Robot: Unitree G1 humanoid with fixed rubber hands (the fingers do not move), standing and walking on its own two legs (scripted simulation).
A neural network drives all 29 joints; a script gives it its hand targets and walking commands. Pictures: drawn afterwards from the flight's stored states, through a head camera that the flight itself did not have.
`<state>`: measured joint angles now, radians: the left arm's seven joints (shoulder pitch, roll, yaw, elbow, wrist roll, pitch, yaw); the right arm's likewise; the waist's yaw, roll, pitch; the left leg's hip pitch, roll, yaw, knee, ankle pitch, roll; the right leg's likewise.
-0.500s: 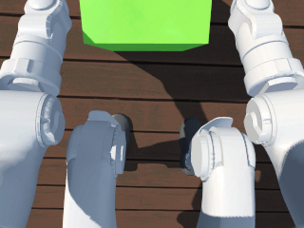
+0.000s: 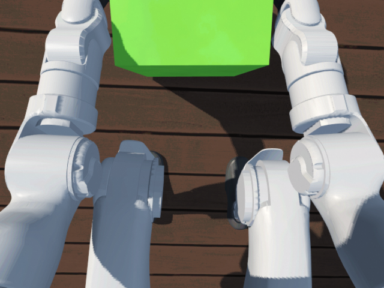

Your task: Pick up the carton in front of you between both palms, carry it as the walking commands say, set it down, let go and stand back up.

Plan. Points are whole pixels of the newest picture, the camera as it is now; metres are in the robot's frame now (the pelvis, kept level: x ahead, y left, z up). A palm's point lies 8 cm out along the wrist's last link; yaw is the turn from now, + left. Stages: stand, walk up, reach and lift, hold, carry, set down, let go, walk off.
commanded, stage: reach and lift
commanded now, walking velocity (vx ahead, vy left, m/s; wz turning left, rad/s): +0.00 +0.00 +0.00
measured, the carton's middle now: (190, 14) +0.54 +0.04 -0.23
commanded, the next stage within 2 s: none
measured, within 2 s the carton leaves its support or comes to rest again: neither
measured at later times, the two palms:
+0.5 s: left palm out of the picture +0.48 +0.18 +0.05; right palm out of the picture +0.50 -0.12 +0.05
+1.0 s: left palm out of the picture +0.44 +0.17 +0.20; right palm out of the picture +0.46 -0.13 +0.21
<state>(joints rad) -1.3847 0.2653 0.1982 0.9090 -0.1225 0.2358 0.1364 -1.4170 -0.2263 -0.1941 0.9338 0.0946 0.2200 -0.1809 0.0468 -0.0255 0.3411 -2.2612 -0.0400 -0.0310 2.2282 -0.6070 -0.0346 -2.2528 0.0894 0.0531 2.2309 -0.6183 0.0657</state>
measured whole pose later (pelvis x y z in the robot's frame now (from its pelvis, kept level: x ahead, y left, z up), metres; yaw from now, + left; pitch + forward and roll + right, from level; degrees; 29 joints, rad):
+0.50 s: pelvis -0.02 -0.01 +0.11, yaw +1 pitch +43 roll +0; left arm -1.15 0.05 0.51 0.75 0.25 0.38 0.01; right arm -1.17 -0.01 -0.51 0.77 -0.24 0.36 -0.07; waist 0.03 -0.03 -0.11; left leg -2.07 -0.10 -0.09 1.79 -0.47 -0.07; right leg -2.05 0.13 0.08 1.79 -0.49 0.07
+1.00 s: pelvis +0.03 +0.00 +0.24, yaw +1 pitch +34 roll +0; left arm -0.74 -0.05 0.41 0.64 0.20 0.37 0.03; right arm -0.75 0.08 -0.42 0.66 -0.20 0.35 -0.07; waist 0.02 -0.02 -0.23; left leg -1.51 -0.09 -0.11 1.39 -0.47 -0.05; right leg -1.50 0.11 0.11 1.39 -0.49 0.05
